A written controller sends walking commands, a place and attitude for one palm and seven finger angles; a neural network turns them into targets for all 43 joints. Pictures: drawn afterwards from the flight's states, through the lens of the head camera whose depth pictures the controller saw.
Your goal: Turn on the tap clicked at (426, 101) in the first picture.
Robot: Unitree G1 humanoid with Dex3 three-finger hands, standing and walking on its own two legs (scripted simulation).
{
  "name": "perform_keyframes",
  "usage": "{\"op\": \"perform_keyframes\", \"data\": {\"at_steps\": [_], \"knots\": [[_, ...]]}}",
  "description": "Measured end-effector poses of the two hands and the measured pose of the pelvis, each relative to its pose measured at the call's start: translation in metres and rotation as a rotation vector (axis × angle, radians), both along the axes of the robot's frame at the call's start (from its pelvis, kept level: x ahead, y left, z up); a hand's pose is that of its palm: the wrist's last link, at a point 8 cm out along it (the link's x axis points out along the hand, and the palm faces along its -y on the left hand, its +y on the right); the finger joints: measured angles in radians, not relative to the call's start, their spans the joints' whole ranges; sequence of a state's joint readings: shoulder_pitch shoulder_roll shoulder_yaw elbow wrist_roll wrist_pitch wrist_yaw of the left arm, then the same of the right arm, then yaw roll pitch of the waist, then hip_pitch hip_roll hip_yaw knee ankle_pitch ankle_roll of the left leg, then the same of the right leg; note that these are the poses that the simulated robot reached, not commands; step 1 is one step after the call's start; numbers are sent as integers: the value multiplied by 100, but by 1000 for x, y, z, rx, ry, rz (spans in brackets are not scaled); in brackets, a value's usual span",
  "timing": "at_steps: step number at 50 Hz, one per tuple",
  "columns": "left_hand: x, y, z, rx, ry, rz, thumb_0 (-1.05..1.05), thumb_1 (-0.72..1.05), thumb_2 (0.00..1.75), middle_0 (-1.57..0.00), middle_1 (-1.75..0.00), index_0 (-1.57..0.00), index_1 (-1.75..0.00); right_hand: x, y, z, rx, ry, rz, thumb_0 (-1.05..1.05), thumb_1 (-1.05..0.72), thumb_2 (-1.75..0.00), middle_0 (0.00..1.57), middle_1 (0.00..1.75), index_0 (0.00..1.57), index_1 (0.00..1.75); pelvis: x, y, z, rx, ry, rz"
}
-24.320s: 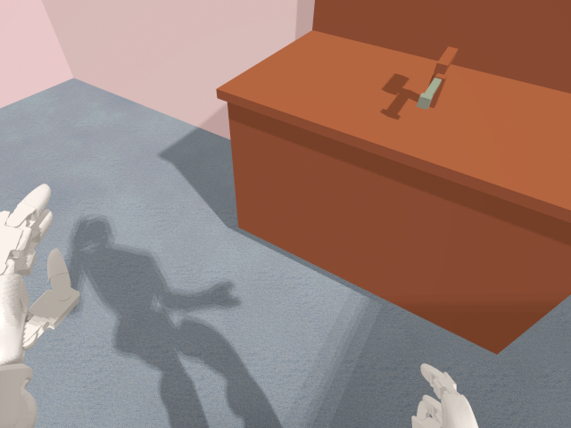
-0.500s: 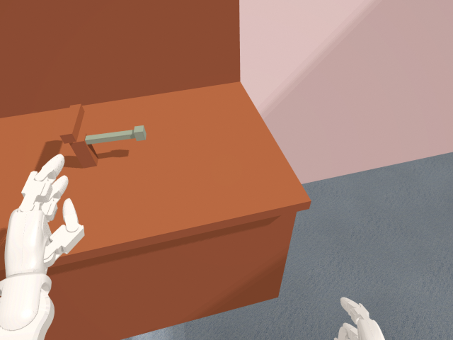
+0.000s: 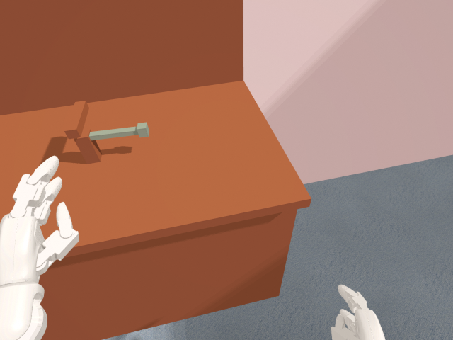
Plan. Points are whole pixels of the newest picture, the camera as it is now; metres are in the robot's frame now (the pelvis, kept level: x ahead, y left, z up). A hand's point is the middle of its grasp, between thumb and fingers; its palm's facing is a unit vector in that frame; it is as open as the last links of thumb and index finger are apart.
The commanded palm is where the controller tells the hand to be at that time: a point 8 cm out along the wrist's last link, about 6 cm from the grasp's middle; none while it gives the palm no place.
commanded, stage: step back with the hand held close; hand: left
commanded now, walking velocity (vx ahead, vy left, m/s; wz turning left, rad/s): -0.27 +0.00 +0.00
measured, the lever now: (143, 129) +0.59 +0.31 +0.05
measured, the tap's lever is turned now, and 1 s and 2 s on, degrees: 86 86 86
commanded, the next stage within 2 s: stop stepping back and stand still in 1.56 s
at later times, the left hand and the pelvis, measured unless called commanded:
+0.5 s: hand (42, 261) +0.17 +0.27 +0.15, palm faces +0.38 -0.81 -0.45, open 7.4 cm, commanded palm +0.12 +0.31 +0.17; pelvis -0.05 +0.03 -0.01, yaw -1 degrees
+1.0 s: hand (16, 296) +0.12 +0.27 +0.15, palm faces +0.40 -0.80 -0.45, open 7.4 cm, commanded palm +0.05 +0.32 +0.17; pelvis -0.10 +0.03 -0.02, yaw +2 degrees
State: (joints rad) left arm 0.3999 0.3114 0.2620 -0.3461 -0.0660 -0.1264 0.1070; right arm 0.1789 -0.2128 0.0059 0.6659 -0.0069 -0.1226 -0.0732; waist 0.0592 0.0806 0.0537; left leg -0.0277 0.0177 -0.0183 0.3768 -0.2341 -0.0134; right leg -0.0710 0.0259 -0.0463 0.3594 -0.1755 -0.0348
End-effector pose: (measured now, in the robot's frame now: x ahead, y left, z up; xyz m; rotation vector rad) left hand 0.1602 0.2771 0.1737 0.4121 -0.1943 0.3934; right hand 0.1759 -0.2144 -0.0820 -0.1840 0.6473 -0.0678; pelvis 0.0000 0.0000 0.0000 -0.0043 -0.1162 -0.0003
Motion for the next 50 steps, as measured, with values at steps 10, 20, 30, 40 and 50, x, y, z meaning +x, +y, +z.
{"op": "perform_keyframes", "data": {"at_steps": [10,20,30,40,50], "knots": [[3,9,-9,54,80,-29,1,89,90,-21,-30,-21,-30,-22,-13,-5,-27,77,-78,2,-90,-90,21,30,20,30,-8,11,-1,-4,95,-9],[-19,25,-5,99,65,-31,1,89,90,-21,-31,-21,-30,-50,-9,-6,-58,107,-115,2,-90,-90,20,30,20,30,-32,24,-4,4,106,-13],[-49,32,-9,109,12,-15,1,89,90,-21,-30,-21,-30,-73,8,-7,-48,79,-86,2,-90,-90,21,30,20,30,-60,30,-10,-2,99,-9],[-71,29,-7,113,-52,-4,1,89,90,-21,-31,-21,-30,-95,6,-13,-62,88,-63,2,-90,-90,21,30,20,30,-80,26,-16,-11,96,2],[-82,33,-5,159,-72,-50,1,89,90,-21,-31,-21,-30,-124,1,-14,-98,111,-103,2,-90,-90,21,30,20,30,-97,30,-20,-33,104,34]]}}
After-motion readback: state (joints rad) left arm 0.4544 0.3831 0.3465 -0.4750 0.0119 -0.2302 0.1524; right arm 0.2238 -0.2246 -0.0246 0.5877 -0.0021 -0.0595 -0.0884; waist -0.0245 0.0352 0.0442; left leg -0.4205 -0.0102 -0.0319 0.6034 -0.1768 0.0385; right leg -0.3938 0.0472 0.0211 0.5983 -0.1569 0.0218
